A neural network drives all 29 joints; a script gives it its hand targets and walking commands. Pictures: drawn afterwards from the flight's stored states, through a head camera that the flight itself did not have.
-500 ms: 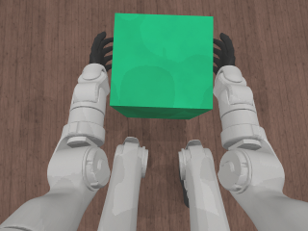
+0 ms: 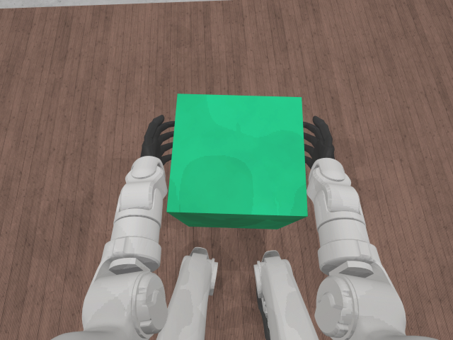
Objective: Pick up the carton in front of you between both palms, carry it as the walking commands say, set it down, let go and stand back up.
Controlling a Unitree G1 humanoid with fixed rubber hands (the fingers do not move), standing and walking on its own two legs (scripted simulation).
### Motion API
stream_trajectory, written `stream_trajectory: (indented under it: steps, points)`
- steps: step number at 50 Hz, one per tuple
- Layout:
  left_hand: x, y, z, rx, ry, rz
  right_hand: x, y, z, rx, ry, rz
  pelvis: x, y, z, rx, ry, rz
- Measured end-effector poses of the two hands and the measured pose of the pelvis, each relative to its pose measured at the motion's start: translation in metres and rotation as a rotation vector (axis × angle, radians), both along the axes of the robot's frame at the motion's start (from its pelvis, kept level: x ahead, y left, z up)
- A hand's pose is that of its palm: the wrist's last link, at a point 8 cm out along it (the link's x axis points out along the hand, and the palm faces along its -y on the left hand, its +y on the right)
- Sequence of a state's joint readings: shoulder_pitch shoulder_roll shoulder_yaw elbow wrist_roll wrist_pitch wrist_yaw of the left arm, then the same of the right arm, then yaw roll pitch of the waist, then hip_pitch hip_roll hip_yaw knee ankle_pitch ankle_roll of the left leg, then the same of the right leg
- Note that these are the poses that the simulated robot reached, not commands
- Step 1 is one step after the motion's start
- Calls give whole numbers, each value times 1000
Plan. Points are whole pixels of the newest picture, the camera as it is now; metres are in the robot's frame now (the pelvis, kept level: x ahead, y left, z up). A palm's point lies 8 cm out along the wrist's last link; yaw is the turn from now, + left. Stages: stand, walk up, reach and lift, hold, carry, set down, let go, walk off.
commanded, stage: reach and lift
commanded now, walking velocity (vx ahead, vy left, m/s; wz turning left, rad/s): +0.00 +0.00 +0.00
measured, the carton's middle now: (235, 172) +0.42 +0.01 -0.11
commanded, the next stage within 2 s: hold in 1.82 s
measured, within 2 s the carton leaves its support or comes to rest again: neither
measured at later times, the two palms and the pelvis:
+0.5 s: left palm (120, 141) +0.38 +0.16 +0.11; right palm (372, 144) +0.39 -0.14 +0.11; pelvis +0.06 +0.00 +0.14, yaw +0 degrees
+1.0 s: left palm (71, 118) +0.35 +0.15 +0.22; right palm (452, 122) +0.36 -0.15 +0.22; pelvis +0.06 +0.00 +0.20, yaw +0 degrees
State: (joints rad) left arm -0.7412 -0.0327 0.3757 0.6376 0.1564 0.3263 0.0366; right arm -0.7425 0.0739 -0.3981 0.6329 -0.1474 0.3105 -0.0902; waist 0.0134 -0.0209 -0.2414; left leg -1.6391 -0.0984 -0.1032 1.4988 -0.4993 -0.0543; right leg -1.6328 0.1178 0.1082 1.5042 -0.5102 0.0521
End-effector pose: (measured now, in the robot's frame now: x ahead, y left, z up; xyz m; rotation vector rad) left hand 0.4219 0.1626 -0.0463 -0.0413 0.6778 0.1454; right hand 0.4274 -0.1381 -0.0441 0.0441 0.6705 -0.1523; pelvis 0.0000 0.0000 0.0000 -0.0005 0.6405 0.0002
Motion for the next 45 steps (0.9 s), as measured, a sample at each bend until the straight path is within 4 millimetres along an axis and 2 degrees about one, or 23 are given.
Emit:
stream_trajectory:
  steps: [15,27,34,40,45]
  points:
    - [-25,-3,98,-2,8,2,-25,-3,99,-2,8,3,35,0,90,0,-170,4]
    - [-43,-6,171,3,3,-3,-44,-6,171,-7,3,7,61,1,152,1,-348,5]
    - [-53,-8,213,4,-7,-3,-54,-8,213,-9,-7,8,72,1,178,2,-470,5]
    - [-61,-9,248,21,-24,-14,-61,-10,247,-24,-25,24,75,1,192,3,-582,5]
    - [-66,-10,264,34,-15,-28,-67,-11,264,-40,-15,37,71,0,196,4,-652,6]
